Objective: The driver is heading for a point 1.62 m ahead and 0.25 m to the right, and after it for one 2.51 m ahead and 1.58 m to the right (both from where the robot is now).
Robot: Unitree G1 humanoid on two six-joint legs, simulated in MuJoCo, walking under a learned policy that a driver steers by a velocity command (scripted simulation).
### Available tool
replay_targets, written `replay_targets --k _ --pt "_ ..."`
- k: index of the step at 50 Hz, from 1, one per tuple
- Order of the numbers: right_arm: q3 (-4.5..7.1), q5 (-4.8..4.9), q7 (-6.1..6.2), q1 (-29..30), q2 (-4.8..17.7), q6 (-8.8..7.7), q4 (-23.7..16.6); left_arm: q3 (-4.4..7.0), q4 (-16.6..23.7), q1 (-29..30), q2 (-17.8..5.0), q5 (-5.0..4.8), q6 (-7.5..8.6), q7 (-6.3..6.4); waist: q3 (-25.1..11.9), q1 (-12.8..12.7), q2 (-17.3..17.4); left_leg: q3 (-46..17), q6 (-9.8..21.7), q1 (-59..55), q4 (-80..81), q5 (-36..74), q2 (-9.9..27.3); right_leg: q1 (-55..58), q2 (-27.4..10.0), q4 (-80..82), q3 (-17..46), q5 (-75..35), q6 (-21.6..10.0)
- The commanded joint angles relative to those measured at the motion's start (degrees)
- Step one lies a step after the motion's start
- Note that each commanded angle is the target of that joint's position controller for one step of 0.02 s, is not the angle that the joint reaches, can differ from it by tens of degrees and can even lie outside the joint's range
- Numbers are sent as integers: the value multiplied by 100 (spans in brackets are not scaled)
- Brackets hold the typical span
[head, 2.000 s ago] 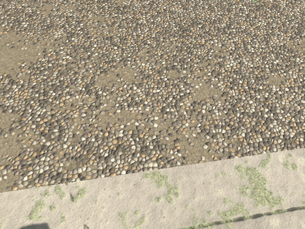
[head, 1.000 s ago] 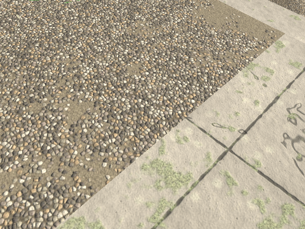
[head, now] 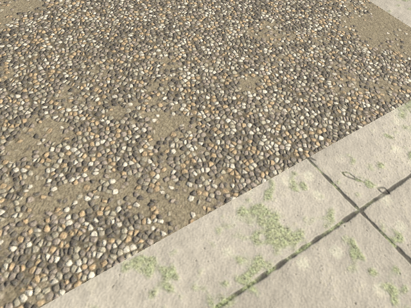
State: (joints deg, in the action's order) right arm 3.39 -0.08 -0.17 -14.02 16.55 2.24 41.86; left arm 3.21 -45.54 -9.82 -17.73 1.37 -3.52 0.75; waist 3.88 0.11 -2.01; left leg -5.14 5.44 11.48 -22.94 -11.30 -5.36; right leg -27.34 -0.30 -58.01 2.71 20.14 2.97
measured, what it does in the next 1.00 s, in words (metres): walks ahead, turning right: right foot, then left foot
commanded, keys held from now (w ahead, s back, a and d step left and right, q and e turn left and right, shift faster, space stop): q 0.02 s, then no key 0.08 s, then e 0.42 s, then w+e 0.34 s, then w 0.02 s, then no key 0.10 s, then q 0.02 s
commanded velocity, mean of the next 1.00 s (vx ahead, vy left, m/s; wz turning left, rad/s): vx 0.12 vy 0.00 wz -0.23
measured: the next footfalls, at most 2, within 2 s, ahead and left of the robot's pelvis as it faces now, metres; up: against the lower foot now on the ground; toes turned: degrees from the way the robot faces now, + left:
right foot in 0.28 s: +0.06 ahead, -0.13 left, +0.00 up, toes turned +5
left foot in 0.62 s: +0.04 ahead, +0.08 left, +0.00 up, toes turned -13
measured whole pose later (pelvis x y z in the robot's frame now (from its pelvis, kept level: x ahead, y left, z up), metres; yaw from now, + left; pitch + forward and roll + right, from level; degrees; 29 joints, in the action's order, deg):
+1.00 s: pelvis +0.10 -0.04 -0.01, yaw -20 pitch +1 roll +0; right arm 1.2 -1.4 0.5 -25.2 13.6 -3.8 51.8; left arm 2.8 -45.2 -4.1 -15.7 2.5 -1.0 -4.4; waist 2.2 4.1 -2.0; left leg 7.2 1.1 -4.2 -14.4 -20.0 0.2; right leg -33.0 -0.4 -43.0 -0.2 10.6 -0.8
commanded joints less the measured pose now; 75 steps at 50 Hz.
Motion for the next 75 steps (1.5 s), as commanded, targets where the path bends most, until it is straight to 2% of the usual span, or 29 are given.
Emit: replay_targets --k 1,6,10,12,13,14,15,17,26,29,30,31,32,33,35,37,43,49,52,53,54,55,56,57,58,60,63,69,75 --pt "266 -37 33 -343 960 -42 -251 89 418 220 -432 -4 53 34 -413 187 863 -1626 747 -883 490 1471 1421 -704 41 354 38 48 47" --pt "206 -123 50 -239 857 -59 -278 40 372 161 -368 -44 94 56 -556 198 860 -1688 790 -580 386 1563 1452 -88 64 966 -28 158 -75" --pt "2 -189 87 35 520 -85 -189 -62 201 -16 -198 -103 111 54 -610 128 862 -1468 612 -1 344 1576 1398 1197 87 2072 -163 117 -270" --pt "-88 -127 137 164 483 -93 -74 -123 29 -289 -65 -92 158 63 -510 -116 704 -1303 340 384 166 1231 1298 2156 129 3556 -168 -815 -401" --pt "-104 -148 151 4 492 -124 -16 -118 52 -190 -221 -42 224 92 -469 -38 455 -1238 89 560 57 913 1177 2468 -108 3991 312 -1243 -465" --pt "-110 -163 156 -187 443 -151 -56 -63 122 -200 -669 42 310 118 -578 119 -318 -793 -118 646 -602 260 778 2583 -1047 4255 1487 -1873 -648" --pt "-84 -80 182 -285 482 -101 -21 -19 113 93 -961 -50 323 60 -430 341 -689 -179 -271 474 -502 -748 200 1877 -1532 4131 2006 -2682 -1262" --pt "-59 -110 249 -15 610 -78 80 -34 91 114 -716 -95 336 -56 -325 153 -792 49 -334 194 -601 -774 206 1632 -1251 4072 2039 -2410 -1316" --pt "-57 5 254 310 394 -141 -82 269 -60 -242 -892 -85 141 -12 -631 -97 -571 173 -573 1092 -1711 -1594 136 2259 -941 3827 2420 -2846 -1496" --pt "-92 -59 201 -168 328 -211 8 353 55 220 -874 -85 9 -86 -706 277 -527 373 -405 -298 -459 -1213 6 1040 -356 3988 2284 395 -1250" --pt "-62 -77 237 -543 398 -222 129 352 182 518 -781 -95 -8 -93 -512 556 -349 283 -292 -1164 332 -1007 103 93 -3 3796 2104 1342 -965" --pt "55 -135 315 -926 947 -240 198 279 343 555 -429 -109 38 -90 -403 648 738 -997 -72 -1801 1104 -2237 1256 -957 538 2560 1392 1798 -629" --pt "220 -221 315 -705 1653 -253 96 198 461 530 -191 -66 119 -80 -271 535 1706 -3049 393 -1385 1916 -3553 2657 -1595 1151 1131 552 1186 -487" --pt "179 -296 304 -346 1399 -279 67 264 426 614 -623 89 185 -91 118 275 866 -2923 572 -687 1854 -3557 2733 -1456 470 520 798 557 -526" --pt "27 -183 269 127 839 -392 -20 309 151 108 -675 66 235 -254 173 -119 686 -1874 387 -623 1767 -2697 2103 -1203 308 2 584 -143 -425" --pt "1 -140 256 -36 753 -503 20 277 56 0 -570 122 236 -370 100 -33 861 -1069 304 -844 1766 -1875 1802 -1303 209 -413 318 -447 -334" --pt "40 -151 111 -1107 687 -657 477 163 360 797 -350 101 257 -532 281 445 748 -195 333 -1672 1624 -310 1919 -2082 20 -45 164 -897 -244" --pt "-56 -115 79 -1263 537 -656 847 -90 588 1320 125 112 379 -524 287 421 968 874 258 -1130 769 3564 1700 -606 200 1908 -824 -919 -409" --pt "-95 -39 66 -1399 570 -634 1149 -89 217 376 20 91 480 -346 -247 -7 1163 665 133 -1024 -249 5242 1638 1050 528 2759 -884 -1379 -811" --pt "-103 42 61 -1253 591 -638 1166 -51 -55 -399 -121 155 572 -264 -608 -445 953 759 -16 -692 -1064 4859 1477 2116 420 3462 -755 -2299 -944" --pt "-185 97 47 -1178 403 -682 985 33 -273 -1181 -510 285 652 -173 -1287 -707 581 753 -172 311 -2126 2745 1300 3684 -632 3272 82 -3755 -1098" --pt "-363 267 45 -1883 -369 -632 867 132 -305 -1495 -1037 261 656 -101 -2527 -408 -846 832 -361 1592 -4192 -2675 451 5366 -2814 2688 2120 -7111 -2004" --pt "-128 196 191 -1859 329 -490 1164 183 -325 -1609 -970 -113 608 -63 -2785 -591 -109 -151 -305 1230 -4703 -2502 370 4618 -2602 2715 1835 -7629 -2160" --pt "-115 185 195 -1602 301 -444 1087 106 -243 -903 -698 -182 577 -28 -2087 -313 -446 -5 -314 1472 -4847 -2247 570 3909 -2353 3191 1269 -6432 -2128" --pt "-132 46 190 -1231 226 -418 1052 -38 -106 -257 -213 -165 578 -1 -1185 -152 -289 178 -338 1645 -4563 -1875 770 3017 -1998 3610 849 -5536 -1849" --pt "-65 -139 116 -1209 150 -268 1120 -130 -103 85 26 -127 588 77 -587 142 -351 338 -456 1187 -4227 -1375 840 1914 -1536 4001 98 -5069 -1497" --pt "-25 -121 42 -1398 -113 -122 1144 -81 -110 17 -107 -65 636 114 -738 314 -248 509 -567 871 -4294 -1097 678 1452 -1491 4136 -390 -4821 -1552" --pt "31 -191 -50 -409 -82 104 632 -24 -124 -33 -157 18 516 184 -400 136 -572 677 -561 1297 -3043 -758 858 1215 -1576 4463 -547 -1761 -1595" --pt "49 -141 -138 -4 25 125 206 126 -116 -197 -518 42 373 125 -518 -13 -418 930 -348 837 -1992 -1268 758 1508 -1969 3979 -489 -1620 -1554"
Over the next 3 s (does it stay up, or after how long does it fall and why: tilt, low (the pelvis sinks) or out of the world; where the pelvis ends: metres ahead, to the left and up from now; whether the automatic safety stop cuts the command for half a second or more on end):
stays up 0.45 -0.22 0.00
